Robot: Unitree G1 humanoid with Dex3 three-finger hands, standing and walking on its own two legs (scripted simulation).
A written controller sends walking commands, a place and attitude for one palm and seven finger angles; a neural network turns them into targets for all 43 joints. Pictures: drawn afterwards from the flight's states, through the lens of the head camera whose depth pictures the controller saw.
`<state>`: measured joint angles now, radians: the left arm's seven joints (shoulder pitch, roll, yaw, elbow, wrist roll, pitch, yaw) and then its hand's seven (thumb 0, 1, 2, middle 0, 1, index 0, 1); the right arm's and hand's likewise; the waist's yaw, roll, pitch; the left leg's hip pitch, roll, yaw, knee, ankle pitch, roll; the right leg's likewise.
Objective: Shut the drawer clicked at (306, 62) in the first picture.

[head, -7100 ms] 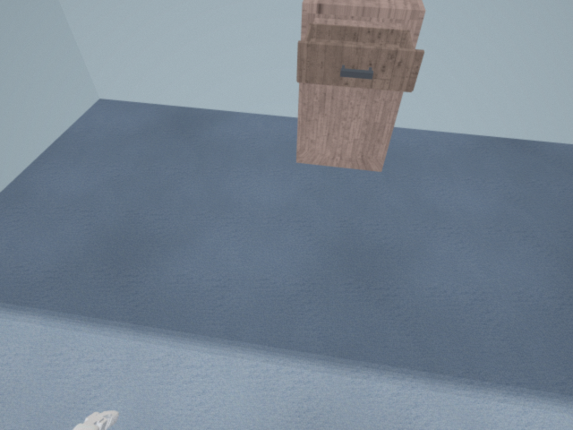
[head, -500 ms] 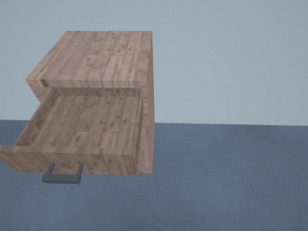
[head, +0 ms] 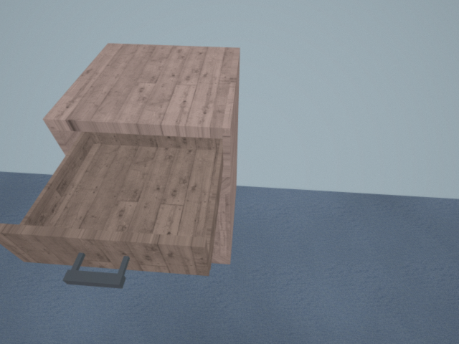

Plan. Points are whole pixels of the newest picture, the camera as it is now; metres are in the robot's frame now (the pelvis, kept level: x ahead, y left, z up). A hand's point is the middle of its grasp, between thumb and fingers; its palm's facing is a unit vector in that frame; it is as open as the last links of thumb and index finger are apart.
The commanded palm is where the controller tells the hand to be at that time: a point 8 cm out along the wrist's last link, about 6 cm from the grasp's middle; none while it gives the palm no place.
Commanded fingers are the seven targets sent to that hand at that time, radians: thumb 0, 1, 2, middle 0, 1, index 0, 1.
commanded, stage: come to a stop and stand still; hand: left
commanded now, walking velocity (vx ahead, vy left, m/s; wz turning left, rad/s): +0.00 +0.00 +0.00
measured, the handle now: (98, 269) +0.26 +0.29 -0.07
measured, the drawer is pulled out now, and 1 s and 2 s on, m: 0.30 0.30 0.29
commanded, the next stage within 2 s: look again from close up in 0.44 s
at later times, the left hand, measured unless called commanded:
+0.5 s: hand out of the picture -0.01 +0.19 -0.17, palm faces +0.07 -0.98 -0.18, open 7.4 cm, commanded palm none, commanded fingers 0.00 0.90 0.90 -0.20 -0.30 -0.20 -0.30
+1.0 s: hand out of the picture -0.01 +0.24 -0.18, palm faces +0.00 -0.98 -0.20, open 7.4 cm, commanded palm none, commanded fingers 0.00 0.90 0.90 -0.20 -0.30 -0.20 -0.30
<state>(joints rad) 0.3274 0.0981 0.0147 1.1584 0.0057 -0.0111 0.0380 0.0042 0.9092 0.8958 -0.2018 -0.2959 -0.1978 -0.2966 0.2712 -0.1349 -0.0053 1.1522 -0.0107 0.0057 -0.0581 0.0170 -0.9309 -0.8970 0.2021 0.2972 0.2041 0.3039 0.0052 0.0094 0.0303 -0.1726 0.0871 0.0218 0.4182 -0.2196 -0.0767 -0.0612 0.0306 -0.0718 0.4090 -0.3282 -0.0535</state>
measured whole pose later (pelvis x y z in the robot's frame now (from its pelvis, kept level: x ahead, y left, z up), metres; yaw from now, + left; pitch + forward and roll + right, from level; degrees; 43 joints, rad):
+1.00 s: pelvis -0.02 +0.06 -0.01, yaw -1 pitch +0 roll +0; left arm 0.31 0.18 -0.01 1.02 0.02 0.01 0.03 0.00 0.91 0.90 -0.20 -0.30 -0.20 -0.30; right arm 0.29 -0.16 0.00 1.04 -0.02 -0.01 -0.02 0.01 -0.93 -0.90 0.20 0.30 0.21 0.30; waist 0.00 -0.02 0.02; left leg -0.29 0.01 0.06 0.54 -0.24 0.03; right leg -0.17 -0.04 -0.03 0.52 -0.34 0.02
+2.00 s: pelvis -0.05 +0.02 -0.07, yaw +0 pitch +11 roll -1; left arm 0.58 0.25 0.32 -0.02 -0.35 -0.36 -0.37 0.02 0.90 0.90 -0.89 -1.04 -0.89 -1.04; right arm 0.28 -0.19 -0.06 0.64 0.05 -0.24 -0.09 0.01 -0.90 -0.90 0.21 0.30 0.21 0.30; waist -0.02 0.04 -0.14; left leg -0.82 0.07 -0.01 1.02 -0.39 -0.03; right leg -0.69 0.01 -0.08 1.04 -0.54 -0.04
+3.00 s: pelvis -0.05 +0.04 -0.06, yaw +1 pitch +8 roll -3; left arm 0.74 0.26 0.18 -0.33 -0.28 -0.31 -0.25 0.02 0.90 0.90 -1.40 -1.60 -1.40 -1.60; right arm 0.26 -0.21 -0.02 0.53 0.07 -0.23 -0.06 0.01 -0.90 -0.90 0.20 0.30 0.21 0.30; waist 0.00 0.05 -0.14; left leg -0.76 0.05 -0.03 1.01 -0.40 0.00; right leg -0.60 -0.01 -0.10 0.98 -0.52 -0.01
